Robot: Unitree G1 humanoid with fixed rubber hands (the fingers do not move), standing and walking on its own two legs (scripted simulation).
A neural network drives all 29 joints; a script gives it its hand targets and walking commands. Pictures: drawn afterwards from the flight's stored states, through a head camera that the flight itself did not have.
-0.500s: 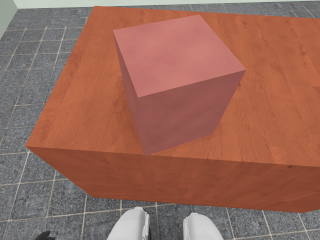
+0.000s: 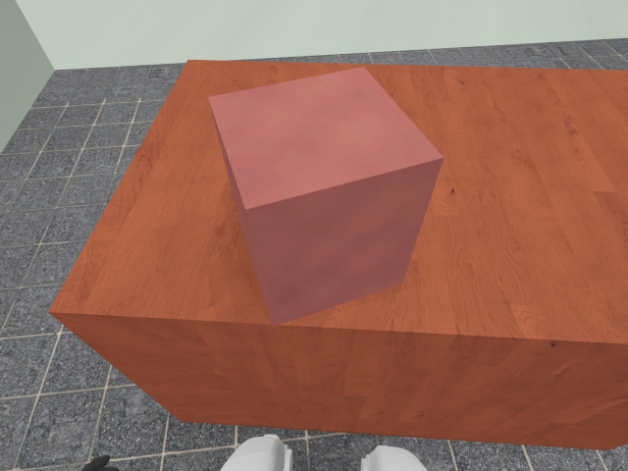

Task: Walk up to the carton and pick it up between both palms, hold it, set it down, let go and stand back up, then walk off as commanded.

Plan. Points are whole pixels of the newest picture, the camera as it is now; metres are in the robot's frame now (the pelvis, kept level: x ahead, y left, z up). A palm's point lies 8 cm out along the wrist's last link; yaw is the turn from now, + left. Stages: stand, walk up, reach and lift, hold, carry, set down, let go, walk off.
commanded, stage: walk up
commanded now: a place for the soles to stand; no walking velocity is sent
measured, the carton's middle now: (316, 201) +0.44 +0.02 +0.09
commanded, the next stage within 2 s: reach and lift in 1.26 s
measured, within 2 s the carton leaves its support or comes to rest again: neither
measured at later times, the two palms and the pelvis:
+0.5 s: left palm out of the picture +0.02 +0.36 -0.12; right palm out of the picture +0.06 -0.26 -0.12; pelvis -0.03 +0.04 -0.01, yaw +2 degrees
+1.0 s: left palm out of the picture +0.01 +0.35 -0.11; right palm out of the picture +0.04 -0.27 -0.12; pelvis -0.05 +0.03 -0.01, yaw +2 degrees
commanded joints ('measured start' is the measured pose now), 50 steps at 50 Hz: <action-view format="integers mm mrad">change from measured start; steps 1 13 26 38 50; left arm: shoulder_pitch -74 80 -60 88 -65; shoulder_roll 294 403 263 279 251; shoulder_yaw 90 120 85 95 73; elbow -45 -29 -54 20 -33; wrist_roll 29 9 -14 19 5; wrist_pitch -44 -50 15 -24 -13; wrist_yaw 10 43 41 18 21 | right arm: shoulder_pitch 21 -141 -33 -155 -54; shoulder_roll -246 -252 -343 -265 -330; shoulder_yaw -49 -47 -89 -41 -61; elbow -36 -138 -107 -106 -39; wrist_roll -5 6 0 10 -2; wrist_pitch -30 22 -8 -18 -33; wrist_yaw -2 -17 -24 -20 -13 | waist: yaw -69 37 -53 42 -41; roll -93 -141 76 41 106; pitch -81 -86 -64 -134 -59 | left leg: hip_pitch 119 -203 164 -62 150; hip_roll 60 14 273 227 324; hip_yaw -120 -117 -590 -394 -627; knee -204 318 -555 -318 -530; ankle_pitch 60 -195 93 48 -36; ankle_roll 28 -14 41 88 159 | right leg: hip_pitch -84 135 -259 142 -215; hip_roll -225 -450 -14 -60 -2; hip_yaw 335 602 128 121 55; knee -317 -414 252 -202 92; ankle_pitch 185 748 -120 72 -146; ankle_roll -154 -350 -33 -71 -27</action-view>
